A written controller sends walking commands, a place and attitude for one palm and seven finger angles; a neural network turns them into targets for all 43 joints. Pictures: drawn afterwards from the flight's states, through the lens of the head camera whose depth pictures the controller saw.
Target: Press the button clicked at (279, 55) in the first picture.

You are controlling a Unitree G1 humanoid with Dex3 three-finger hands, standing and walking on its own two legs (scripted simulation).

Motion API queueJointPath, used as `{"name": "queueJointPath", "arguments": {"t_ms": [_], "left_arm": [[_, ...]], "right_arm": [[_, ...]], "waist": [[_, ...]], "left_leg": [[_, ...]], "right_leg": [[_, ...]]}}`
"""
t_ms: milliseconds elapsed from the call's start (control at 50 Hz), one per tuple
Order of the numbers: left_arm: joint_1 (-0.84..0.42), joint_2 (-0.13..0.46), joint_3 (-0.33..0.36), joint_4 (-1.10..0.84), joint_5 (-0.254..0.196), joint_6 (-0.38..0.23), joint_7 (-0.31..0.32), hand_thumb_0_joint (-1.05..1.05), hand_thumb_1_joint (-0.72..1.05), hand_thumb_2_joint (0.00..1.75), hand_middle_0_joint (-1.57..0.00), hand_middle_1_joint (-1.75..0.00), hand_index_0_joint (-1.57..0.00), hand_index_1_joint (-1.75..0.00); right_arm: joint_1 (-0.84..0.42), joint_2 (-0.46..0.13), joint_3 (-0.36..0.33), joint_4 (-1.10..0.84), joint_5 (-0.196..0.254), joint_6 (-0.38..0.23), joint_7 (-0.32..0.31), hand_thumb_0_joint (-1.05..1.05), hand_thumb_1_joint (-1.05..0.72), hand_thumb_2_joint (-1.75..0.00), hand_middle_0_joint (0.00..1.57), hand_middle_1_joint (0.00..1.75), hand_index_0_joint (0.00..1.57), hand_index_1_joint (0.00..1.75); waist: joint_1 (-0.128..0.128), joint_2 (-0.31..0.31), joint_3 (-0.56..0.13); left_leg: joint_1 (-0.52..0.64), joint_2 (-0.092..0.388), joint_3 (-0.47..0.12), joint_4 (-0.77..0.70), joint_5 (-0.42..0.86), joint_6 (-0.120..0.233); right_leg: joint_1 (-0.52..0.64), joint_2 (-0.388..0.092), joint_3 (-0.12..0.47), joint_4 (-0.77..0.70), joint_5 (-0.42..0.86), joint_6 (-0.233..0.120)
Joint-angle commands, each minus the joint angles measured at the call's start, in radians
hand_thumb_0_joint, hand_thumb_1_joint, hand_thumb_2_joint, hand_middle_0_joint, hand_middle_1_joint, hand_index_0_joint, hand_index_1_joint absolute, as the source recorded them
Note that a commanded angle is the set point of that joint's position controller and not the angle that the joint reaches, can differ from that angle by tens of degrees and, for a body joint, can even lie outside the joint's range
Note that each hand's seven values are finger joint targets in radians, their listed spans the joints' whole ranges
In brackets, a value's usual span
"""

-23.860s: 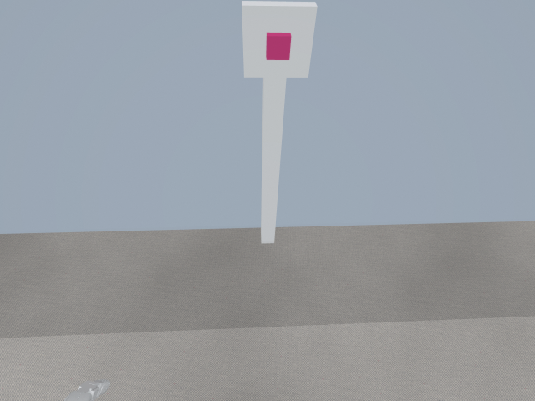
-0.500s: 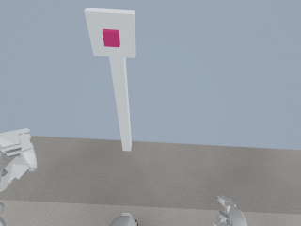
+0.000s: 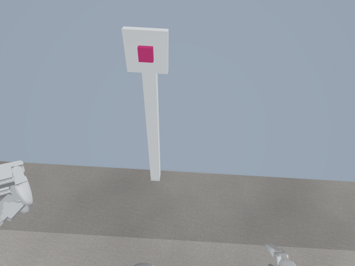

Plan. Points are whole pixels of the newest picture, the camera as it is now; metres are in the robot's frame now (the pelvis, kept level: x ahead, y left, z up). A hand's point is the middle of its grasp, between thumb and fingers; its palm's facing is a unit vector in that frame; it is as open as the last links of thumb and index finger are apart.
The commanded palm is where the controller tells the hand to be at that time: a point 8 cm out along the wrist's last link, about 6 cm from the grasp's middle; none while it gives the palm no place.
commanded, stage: stop stepping back and stand still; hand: left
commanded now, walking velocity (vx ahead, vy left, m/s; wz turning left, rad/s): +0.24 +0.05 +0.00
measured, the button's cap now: (145, 53) +0.81 +0.20 +0.13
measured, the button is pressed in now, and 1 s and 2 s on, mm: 0 0 0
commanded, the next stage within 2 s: let the arm hang, fingers relaxed in 0.52 s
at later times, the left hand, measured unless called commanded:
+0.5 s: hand (16, 221) +0.14 +0.27 +0.15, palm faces +0.46 -0.74 -0.49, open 3.1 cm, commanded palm +0.08 +0.30 +0.18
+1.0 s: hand out of the picture +0.01 +0.21 -0.16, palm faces +0.15 -0.95 -0.27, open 3.7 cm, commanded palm none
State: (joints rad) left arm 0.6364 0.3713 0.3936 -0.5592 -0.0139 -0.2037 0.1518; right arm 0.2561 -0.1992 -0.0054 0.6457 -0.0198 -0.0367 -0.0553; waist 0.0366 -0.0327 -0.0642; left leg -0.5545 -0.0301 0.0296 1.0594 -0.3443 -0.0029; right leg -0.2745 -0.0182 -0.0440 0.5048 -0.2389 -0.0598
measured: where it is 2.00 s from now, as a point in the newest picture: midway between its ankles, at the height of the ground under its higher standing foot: outside the picture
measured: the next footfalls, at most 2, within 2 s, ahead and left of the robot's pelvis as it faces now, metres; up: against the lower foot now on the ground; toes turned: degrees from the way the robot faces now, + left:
left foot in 0.16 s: +0.02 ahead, +0.17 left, +0.00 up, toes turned +6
right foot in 0.44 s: +0.01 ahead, -0.07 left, +0.00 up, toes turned +4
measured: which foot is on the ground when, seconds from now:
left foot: up 0.00-0.14, down 0.16-0.44, up 0.46-0.66, down 0.68-1.00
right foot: down 0.00-0.16, up 0.18-0.42, down 0.44-1.00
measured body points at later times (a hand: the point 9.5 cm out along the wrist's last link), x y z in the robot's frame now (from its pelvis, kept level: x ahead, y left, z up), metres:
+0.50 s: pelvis -0.04 +0.01 -0.02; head -0.04 -0.01 +0.43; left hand +0.11 +0.30 +0.18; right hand +0.11 -0.21 -0.13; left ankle -0.04 +0.15 -0.71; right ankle -0.01 -0.08 -0.74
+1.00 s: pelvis -0.03 +0.00 -0.01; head +0.00 +0.00 +0.44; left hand +0.00 +0.26 -0.14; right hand +0.05 -0.22 -0.16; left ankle -0.04 +0.13 -0.73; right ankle -0.03 -0.08 -0.74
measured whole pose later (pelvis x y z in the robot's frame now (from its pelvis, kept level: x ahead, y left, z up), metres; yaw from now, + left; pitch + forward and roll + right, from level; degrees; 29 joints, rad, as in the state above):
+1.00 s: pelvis -0.03 +0.00 -0.01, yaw +7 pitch +0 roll +0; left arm 0.28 0.21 0.04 0.81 0.03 0.00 0.03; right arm 0.24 -0.18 -0.01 0.90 -0.03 0.05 0.00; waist 0.00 0.00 0.07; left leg -0.33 0.01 0.00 0.66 -0.36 -0.01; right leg -0.27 0.03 -0.08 0.59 -0.32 -0.07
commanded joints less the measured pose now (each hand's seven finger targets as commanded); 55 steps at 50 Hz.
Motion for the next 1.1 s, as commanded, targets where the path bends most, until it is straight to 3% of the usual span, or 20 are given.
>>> {"name": "queueJointPath", "arguments": {"t_ms": [0,60,100,140,160,200,280,360,380,420,440,580,600,660,700,760,820,860,1000,1080], "left_arm": [[-0.172,0.108,0.013,-0.044,0.008,-0.040,0.024,0.00,0.90,0.90,-1.30,-1.50,-1.30,-1.50],[-0.255,0.121,-0.014,-0.124,0.024,-0.046,0.045,0.00,0.90,0.90,-1.30,-1.50,-1.30,-1.50],[-0.256,0.147,0.013,-0.191,0.020,-0.047,0.055,0.00,0.90,0.90,-1.30,-1.50,-1.30,-1.50],[-0.233,0.159,0.047,-0.317,0.018,-0.072,0.059,0.00,0.90,0.90,-1.30,-1.50,-1.30,-1.50],[-0.236,0.189,0.072,-0.350,0.038,-0.087,0.061,0.00,0.90,0.90,-1.30,-1.50,-1.30,-1.50],[-0.109,0.218,0.146,-0.269,0.028,-0.091,0.049,0.00,0.90,0.90,-1.30,-1.50,-1.30,-1.50],[0.022,0.133,0.096,-0.173,0.010,-0.079,0.033,0.00,0.90,0.90,-1.30,-1.50,-1.30,-1.50],[-0.029,0.123,0.073,-0.086,0.010,-0.053,0.030,0.00,0.90,0.90,-1.30,-1.50,-1.30,-1.50],[-0.065,0.134,0.071,-0.087,0.016,-0.046,0.032,0.00,0.90,0.90,-1.30,-1.50,-1.30,-1.50],[-0.107,0.180,0.084,-0.087,0.016,-0.024,0.034,0.00,0.90,0.90,-1.30,-1.50,-1.30,-1.50],[-0.174,0.194,0.083,-0.139,0.004,-0.043,0.030,0.00,0.90,0.90,-1.30,-1.50,-1.30,-1.50],[-0.108,0.182,0.102,-0.271,0.003,-0.089,0.045,0.00,0.90,0.90,-1.30,-1.50,-1.30,-1.50],[-0.203,-0.055,-0.268,0.611,0.083,0.126,-0.096,0.00,0.90,0.90,-1.30,-1.50,-1.30,-1.50],[-0.118,-0.128,-0.291,0.647,0.050,0.219,-0.136,0.00,0.90,0.90,-1.19,-1.38,-1.19,-1.38],[-0.241,-0.116,-0.311,0.687,0.052,0.215,-0.138,0.00,0.90,0.90,-1.12,-1.30,-1.12,-1.30],[-0.295,-0.079,-0.311,0.896,0.040,0.206,-0.137,0.00,0.90,0.90,-1.01,-1.18,-1.01,-1.18],[-0.231,0.046,-0.308,1.109,0.047,0.187,-0.131,0.00,0.90,0.90,-0.90,-1.06,-0.90,-1.06],[-0.308,0.036,-0.328,1.216,0.041,0.177,-0.134,0.00,0.90,0.90,-0.82,-0.98,-0.82,-0.98],[-0.370,-0.062,-0.341,1.400,0.024,0.182,-0.118,0.00,0.90,0.90,-0.57,-0.70,-0.57,-0.70],[-0.385,-0.067,-0.355,1.502,0.023,0.197,-0.118,0.00,0.90,0.90,-0.42,-0.54,-0.42,-0.54]], "right_arm": [[-0.131,-0.103,-0.030,-0.153,-0.003,-0.071,-0.033,0.00,-0.90,-0.90,0.20,0.30,0.20,0.30],[-0.139,-0.112,-0.032,-0.147,-0.009,-0.113,-0.060,0.00,-0.90,-0.90,0.20,0.30,0.20,0.30],[-0.113,-0.121,-0.034,-0.150,-0.011,-0.128,-0.069,0.00,-0.90,-0.90,0.20,0.30,0.20,0.30],[-0.096,-0.153,-0.041,-0.182,-0.007,-0.134,-0.058,0.00,-0.90,-0.90,0.20,0.30,0.20,0.30],[-0.095,-0.128,-0.038,-0.176,-0.010,-0.143,-0.045,0.00,-0.90,-0.90,0.20,0.30,0.20,0.30],[-0.104,-0.113,-0.048,-0.156,0.000,-0.147,-0.021,0.00,-0.90,-0.90,0.20,0.30,0.20,0.30],[-0.111,-0.117,-0.044,-0.149,0.012,-0.133,-0.005,0.00,-0.90,-0.90,0.20,0.30,0.20,0.30],[-0.107,-0.121,-0.041,-0.155,0.006,-0.100,-0.021,0.00,-0.90,-0.90,0.20,0.30,0.20,0.30],[-0.113,-0.113,-0.041,-0.154,0.007,-0.094,-0.023,0.00,-0.90,-0.90,0.20,0.30,0.20,0.30],[-0.137,-0.107,-0.049,-0.174,0.018,-0.092,-0.023,0.00,-0.90,-0.90,0.20,0.30,0.20,0.30],[-0.141,-0.117,-0.045,-0.163,0.005,-0.099,-0.023,0.00,-0.90,-0.90,0.20,0.30,0.20,0.30],[-0.159,-0.085,-0.027,-0.161,0.001,-0.113,-0.035,0.00,-0.90,-0.90,0.20,0.30,0.20,0.30],[-0.075,-0.181,-0.061,0.096,0.002,-0.102,0.090,0.00,-0.90,-0.90,0.20,0.30,0.20,0.30],[-0.022,-0.196,-0.055,0.018,-0.001,-0.019,0.075,0.00,-0.90,-0.90,0.20,0.30,0.20,0.30],[-0.039,-0.218,-0.050,-0.020,-0.030,-0.014,0.055,0.00,-0.90,-0.90,0.20,0.30,0.20,0.30],[-0.076,-0.207,-0.038,0.005,-0.035,-0.005,0.040,0.00,-0.90,-0.90,0.20,0.30,0.20,0.30],[-0.100,-0.120,-0.026,0.030,0.002,0.020,0.044,0.00,-0.90,-0.90,0.20,0.30,0.20,0.30],[-0.081,-0.088,-0.022,0.091,-0.002,0.043,0.043,0.00,-0.90,-0.90,0.20,0.30,0.20,0.30],[0.028,-0.069,-0.028,0.258,-0.001,0.047,0.039,0.00,-0.90,-0.90,0.20,0.30,0.20,0.30],[0.012,-0.059,-0.015,0.327,-0.002,0.051,0.030,0.00,-0.90,-0.90,0.20,0.30,0.20,0.30]], "waist": [[-0.066,-0.078,0.047],[-0.046,-0.152,0.040],[-0.063,-0.007,0.007],[-0.059,0.434,0.037],[-0.069,0.402,0.094],[-0.055,0.245,0.091],[-0.042,0.296,0.098],[-0.041,0.206,0.065],[-0.037,0.097,0.053],[-0.030,-0.270,0.076],[-0.046,-0.189,0.087],[-0.038,-0.080,0.016],[-0.116,0.009,0.089],[-0.051,0.282,0.007],[-0.061,0.081,0.022],[-0.031,0.083,-0.042],[-0.011,-0.104,-0.089],[-0.036,-0.114,-0.036],[-0.058,0.075,-0.028],[-0.047,0.097,0.073]], "left_leg": [[0.140,0.081,0.024,-0.136,0.000,0.022],[0.286,0.067,0.084,-0.404,-0.074,0.038],[0.389,0.039,0.091,-0.610,-0.083,0.041],[0.479,0.328,-0.398,-0.847,-0.264,0.152],[0.386,0.423,-0.534,-0.921,-0.214,0.216],[0.272,0.401,-0.459,-0.901,-0.218,0.224],[0.104,0.292,-0.130,-0.834,-0.195,0.138],[-0.019,0.238,-0.073,-0.708,-0.325,0.093],[-0.049,0.191,-0.038,-0.560,-0.299,0.073],[-0.142,0.032,0.002,-0.027,-0.203,0.027],[-0.138,0.050,-0.035,0.076,-0.127,0.013],[0.271,0.070,0.037,-0.429,0.033,0.020],[0.203,0.081,0.024,-0.383,0.073,0.003],[0.242,0.307,-0.296,-0.575,0.520,0.137],[0.195,0.350,-0.361,-0.603,0.650,0.205],[0.257,0.297,-0.275,-0.563,0.814,0.176],[0.136,0.050,-0.031,-0.385,0.151,0.006],[0.172,0.034,-0.030,-0.311,-0.147,-0.010],[0.421,0.130,-0.089,-0.607,0.346,0.027],[0.350,0.147,-0.102,-0.682,0.219,0.030]], "right_leg": [[-0.219,-0.220,0.165,-0.309,-0.474,-0.078],[-0.196,-0.221,0.162,-0.275,-0.521,-0.081],[-0.147,-0.149,0.109,-0.090,-0.447,-0.051],[-0.363,0.027,-0.044,0.378,-0.339,0.045],[-0.426,0.024,0.005,0.571,-0.305,0.051],[-0.374,-0.047,0.059,0.630,-0.182,0.050],[-0.088,-0.012,-0.052,0.309,-0.123,0.062],[0.193,0.050,-0.121,0.078,-0.176,0.052],[0.236,0.011,-0.044,-0.017,-0.209,0.034],[0.131,-0.342,0.565,-0.306,-0.276,-0.122],[0.130,-0.367,0.503,-0.285,-0.018,-0.133],[-0.033,-0.216,0.139,-0.182,-0.066,-0.081],[-0.102,-0.230,0.005,0.024,0.273,-0.035],[-0.199,-0.020,-0.040,0.336,-0.201,0.088],[-0.191,0.001,0.025,0.458,-0.336,0.078],[-0.057,-0.005,0.052,0.289,-0.198,0.081],[0.169,-0.216,0.319,-0.059,0.409,-0.001],[0.105,-0.272,0.361,-0.116,0.457,-0.097],[0.069,-0.099,0.119,-0.060,0.291,-0.004],[0.081,-0.080,0.110,-0.144,0.121,0.015]]}}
